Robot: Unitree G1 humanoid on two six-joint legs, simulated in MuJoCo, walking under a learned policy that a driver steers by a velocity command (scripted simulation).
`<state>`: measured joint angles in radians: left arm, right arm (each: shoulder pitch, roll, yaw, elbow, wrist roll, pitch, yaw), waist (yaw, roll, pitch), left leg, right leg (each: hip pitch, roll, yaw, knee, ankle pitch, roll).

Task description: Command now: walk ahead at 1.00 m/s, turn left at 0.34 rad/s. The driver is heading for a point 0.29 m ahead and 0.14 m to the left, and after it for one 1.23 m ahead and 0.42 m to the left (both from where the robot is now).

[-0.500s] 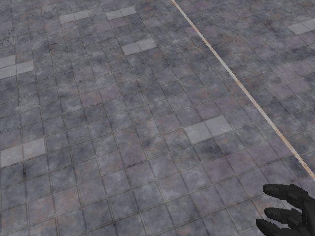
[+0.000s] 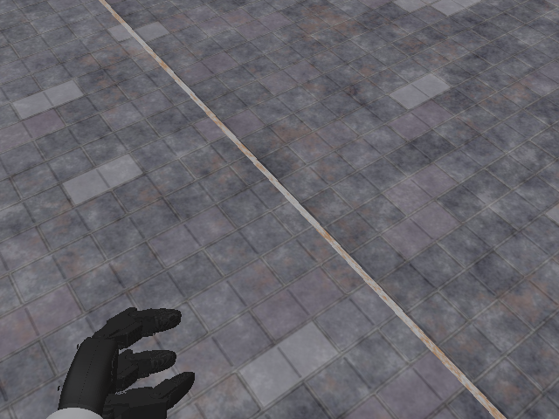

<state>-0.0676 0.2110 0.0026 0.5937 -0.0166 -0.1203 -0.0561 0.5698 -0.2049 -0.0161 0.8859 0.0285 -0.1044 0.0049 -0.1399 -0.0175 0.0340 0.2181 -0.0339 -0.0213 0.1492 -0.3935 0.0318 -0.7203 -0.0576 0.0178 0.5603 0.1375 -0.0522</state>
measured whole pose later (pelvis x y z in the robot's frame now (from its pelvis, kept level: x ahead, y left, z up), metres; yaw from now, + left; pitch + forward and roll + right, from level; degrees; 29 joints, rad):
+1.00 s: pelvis +0.86 +0.24 -0.01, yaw +42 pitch +2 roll -1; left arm 0.00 0.26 0.02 0.58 -0.03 -0.13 -0.03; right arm 0.44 -0.27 -0.05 0.80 0.00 -0.06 -0.01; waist -0.09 -0.01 0.03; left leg 0.14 -0.08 -0.18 0.46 -0.54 0.10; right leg -0.55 -0.01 -0.01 0.49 0.03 -0.05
